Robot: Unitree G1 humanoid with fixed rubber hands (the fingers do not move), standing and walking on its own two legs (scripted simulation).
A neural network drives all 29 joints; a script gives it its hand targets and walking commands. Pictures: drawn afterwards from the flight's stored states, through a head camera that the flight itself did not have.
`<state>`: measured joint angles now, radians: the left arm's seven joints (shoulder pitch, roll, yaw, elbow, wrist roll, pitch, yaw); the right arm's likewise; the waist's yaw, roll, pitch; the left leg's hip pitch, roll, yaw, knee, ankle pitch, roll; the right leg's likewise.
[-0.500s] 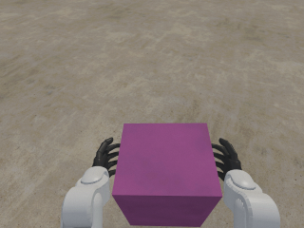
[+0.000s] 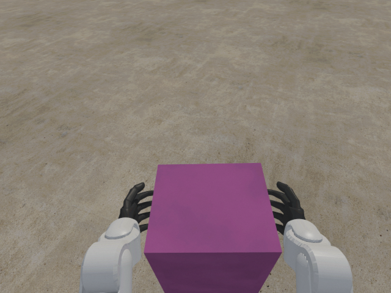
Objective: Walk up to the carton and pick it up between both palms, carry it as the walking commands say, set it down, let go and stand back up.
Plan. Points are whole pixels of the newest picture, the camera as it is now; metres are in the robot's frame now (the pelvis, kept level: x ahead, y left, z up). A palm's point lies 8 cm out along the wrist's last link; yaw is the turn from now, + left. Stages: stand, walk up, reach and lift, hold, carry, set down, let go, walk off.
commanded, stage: carry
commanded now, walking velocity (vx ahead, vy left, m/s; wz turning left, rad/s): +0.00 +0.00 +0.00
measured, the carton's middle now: (210, 235) +0.26 +0.00 +0.01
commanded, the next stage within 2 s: hold in 1.32 s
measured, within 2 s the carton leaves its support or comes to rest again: neither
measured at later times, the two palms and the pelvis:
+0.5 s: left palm (132, 225) +0.25 +0.14 +0.08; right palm (291, 225) +0.25 -0.15 +0.08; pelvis +0.00 +0.00 +0.00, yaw +0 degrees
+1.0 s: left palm (133, 223) +0.25 +0.14 +0.08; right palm (290, 223) +0.25 -0.15 +0.08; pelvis +0.00 +0.00 +0.00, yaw +0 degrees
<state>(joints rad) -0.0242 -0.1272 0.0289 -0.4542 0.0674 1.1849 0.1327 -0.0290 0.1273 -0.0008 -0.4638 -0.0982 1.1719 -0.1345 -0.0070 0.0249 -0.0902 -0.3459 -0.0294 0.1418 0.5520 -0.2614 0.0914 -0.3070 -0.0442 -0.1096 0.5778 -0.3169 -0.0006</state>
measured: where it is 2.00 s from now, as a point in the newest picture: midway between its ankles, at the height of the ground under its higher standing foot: outside the picture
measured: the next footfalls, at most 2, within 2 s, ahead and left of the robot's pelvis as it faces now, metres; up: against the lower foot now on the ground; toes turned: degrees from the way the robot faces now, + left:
none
